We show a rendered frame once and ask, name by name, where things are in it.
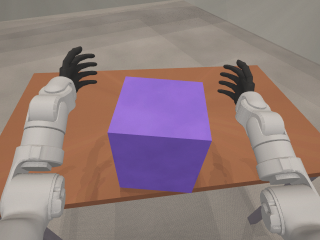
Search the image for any left robot upper arm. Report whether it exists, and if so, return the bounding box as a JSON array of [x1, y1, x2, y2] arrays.
[[0, 173, 66, 240]]

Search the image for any robot right hand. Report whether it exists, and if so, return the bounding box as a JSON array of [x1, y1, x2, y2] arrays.
[[217, 59, 255, 105]]

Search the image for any right robot forearm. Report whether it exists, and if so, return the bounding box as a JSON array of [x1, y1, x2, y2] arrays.
[[235, 91, 320, 200]]

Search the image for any carton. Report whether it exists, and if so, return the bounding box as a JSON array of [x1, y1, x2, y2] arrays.
[[107, 76, 212, 193]]

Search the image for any table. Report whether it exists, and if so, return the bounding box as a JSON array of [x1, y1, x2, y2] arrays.
[[0, 65, 320, 240]]

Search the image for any left robot forearm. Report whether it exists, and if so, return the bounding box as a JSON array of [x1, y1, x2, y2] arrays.
[[0, 76, 77, 218]]

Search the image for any right robot upper arm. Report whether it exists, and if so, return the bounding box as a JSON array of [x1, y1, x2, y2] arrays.
[[260, 183, 320, 240]]

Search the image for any robot left hand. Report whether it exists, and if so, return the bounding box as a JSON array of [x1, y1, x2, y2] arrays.
[[59, 46, 97, 93]]

